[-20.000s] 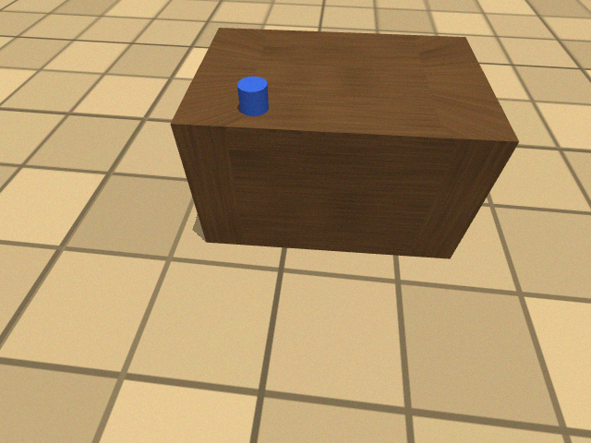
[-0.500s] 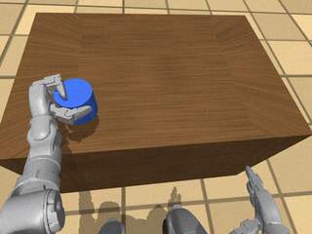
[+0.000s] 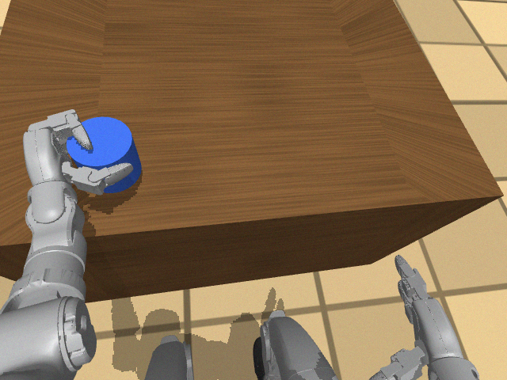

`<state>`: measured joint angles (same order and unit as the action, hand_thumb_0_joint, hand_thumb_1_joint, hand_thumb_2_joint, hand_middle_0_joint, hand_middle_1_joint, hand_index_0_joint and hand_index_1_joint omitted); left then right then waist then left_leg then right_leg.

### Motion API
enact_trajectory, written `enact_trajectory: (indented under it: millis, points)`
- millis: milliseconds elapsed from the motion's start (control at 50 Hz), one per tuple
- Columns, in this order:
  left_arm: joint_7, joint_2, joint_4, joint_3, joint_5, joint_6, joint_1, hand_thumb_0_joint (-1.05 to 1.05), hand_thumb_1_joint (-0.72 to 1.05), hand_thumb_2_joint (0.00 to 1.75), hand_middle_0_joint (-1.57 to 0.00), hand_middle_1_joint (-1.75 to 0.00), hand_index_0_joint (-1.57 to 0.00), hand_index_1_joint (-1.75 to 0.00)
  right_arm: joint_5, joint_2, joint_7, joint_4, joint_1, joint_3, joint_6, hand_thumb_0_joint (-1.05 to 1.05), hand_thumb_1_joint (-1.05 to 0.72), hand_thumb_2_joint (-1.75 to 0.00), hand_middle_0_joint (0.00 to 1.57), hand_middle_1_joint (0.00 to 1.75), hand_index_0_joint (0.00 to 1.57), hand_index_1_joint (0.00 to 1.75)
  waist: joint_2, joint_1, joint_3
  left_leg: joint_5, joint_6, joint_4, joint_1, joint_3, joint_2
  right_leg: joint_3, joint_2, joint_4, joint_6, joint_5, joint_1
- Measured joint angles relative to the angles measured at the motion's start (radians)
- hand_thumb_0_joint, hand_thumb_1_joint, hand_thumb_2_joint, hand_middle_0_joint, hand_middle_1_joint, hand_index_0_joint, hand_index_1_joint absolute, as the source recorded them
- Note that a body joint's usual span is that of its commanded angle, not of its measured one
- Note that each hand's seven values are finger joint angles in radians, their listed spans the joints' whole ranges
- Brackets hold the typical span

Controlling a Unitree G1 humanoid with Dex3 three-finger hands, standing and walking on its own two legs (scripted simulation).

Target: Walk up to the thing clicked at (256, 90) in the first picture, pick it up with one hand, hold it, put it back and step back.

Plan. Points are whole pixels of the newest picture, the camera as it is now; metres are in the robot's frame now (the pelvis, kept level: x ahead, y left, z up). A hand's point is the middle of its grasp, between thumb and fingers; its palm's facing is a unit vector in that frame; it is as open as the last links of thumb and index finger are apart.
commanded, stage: lower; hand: left
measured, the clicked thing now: (107, 156) +0.48 +0.17 +0.00
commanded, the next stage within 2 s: loosen in 0.52 s
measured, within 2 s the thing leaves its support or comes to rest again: rests again in 0.38 s
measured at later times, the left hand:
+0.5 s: hand (99, 156) +0.48 +0.18 +0.00, palm faces +0.15 -0.99 -0.01, open 7.6 cm
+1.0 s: hand (101, 160) +0.48 +0.18 -0.01, palm faces +0.15 -0.99 -0.01, open 11.4 cm
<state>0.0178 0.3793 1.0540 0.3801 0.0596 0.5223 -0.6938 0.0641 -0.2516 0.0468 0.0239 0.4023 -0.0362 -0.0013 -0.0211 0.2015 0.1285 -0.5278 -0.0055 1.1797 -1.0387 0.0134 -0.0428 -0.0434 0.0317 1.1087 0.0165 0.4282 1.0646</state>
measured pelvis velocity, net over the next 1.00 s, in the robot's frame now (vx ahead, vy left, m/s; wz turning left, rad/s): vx -0.01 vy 0.00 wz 0.00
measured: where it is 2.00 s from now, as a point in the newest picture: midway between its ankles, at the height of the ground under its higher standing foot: outside the picture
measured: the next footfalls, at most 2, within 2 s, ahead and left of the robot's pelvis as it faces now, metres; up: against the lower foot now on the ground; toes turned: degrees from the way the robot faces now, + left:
none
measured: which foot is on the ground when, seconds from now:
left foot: down 0.00-1.00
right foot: down 0.00-1.00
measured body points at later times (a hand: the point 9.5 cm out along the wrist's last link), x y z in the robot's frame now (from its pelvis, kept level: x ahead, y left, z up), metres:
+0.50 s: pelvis +0.00 +0.00 -0.02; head +0.14 +0.04 +0.41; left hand +0.47 +0.23 +0.00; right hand +0.16 -0.26 -0.01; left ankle +0.01 +0.12 -0.64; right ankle +0.05 -0.14 -0.64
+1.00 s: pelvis -0.01 +0.00 -0.02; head +0.13 +0.04 +0.40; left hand +0.46 +0.23 -0.01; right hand +0.15 -0.26 -0.01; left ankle +0.01 +0.12 -0.64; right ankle +0.05 -0.14 -0.64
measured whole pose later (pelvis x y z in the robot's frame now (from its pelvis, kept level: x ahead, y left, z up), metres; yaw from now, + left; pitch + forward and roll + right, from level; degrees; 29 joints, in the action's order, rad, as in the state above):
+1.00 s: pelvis -0.01 +0.00 -0.02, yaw +0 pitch +25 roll -2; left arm 0.02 0.41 1.10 0.40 0.04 0.56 -0.72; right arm 0.07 -0.27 0.05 0.11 0.42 -0.03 0.00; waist -0.02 0.24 0.14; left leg -0.55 0.00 1.29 -1.17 0.02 -0.04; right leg -0.05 0.03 1.21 0.02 0.45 1.19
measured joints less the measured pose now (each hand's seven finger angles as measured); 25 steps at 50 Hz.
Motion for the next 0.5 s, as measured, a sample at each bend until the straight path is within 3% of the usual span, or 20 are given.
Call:
enact_trajectory:
  millis: [500]
  points:
    - [-0.001,0.02,0.026,0.011,-0.016,0.029,-0.006,0.02,-0.59,0.93,-0.59,-1.04,-1.36,-1.45,0.007,-0.006,0.005,0.056,0.01,0.006,0.003,-0.01,0.48,-0.07,0.06,0.05,0.06,0.05,-0.004,0.028,0.014,-0.026,0.001,0.076,-0.087,0.007,0.001,-0.003,0.002,0.072,0.001,0.024,0.084]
